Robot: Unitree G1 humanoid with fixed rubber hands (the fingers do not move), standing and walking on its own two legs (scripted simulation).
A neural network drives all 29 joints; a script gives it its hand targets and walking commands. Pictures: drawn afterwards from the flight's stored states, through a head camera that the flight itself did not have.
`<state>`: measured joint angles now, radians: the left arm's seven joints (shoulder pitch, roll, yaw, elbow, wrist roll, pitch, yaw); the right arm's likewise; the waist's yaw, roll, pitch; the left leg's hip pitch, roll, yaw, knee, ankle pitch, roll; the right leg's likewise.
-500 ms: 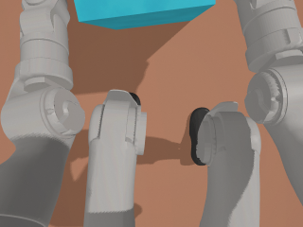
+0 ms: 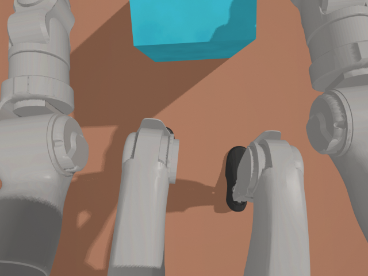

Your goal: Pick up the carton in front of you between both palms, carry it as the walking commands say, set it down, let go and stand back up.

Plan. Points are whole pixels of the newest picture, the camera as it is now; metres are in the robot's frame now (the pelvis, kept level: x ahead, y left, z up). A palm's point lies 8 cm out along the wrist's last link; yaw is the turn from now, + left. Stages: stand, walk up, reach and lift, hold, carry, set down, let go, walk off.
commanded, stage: set down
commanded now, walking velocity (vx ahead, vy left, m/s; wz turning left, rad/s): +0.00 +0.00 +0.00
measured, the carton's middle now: (191, 4) +0.57 +0.08 -0.29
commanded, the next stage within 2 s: let go in 0.76 s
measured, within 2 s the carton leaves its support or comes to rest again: neither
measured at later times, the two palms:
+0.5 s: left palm out of the picture +0.54 +0.28 +0.04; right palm out of the picture +0.61 -0.11 +0.03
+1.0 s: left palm out of the picture +0.50 +0.29 +0.15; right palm out of the picture +0.55 -0.12 +0.15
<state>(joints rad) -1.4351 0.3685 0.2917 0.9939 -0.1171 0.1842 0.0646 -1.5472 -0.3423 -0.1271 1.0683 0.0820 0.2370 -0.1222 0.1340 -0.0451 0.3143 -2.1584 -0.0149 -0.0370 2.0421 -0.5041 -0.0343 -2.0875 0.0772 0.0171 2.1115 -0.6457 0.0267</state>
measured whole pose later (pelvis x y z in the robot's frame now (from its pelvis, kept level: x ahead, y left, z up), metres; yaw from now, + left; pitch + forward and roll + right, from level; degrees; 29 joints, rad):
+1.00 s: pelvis +0.05 +0.01 +0.26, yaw -1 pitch +43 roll -2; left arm -0.91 0.29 0.36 0.72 0.08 0.20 -0.11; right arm -1.00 -0.15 -0.27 0.73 -0.11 0.25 -0.13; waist 0.08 -0.03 -0.02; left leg -1.48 -0.01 -0.05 0.99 -0.26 -0.01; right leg -1.41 0.07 0.07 1.01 -0.34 0.03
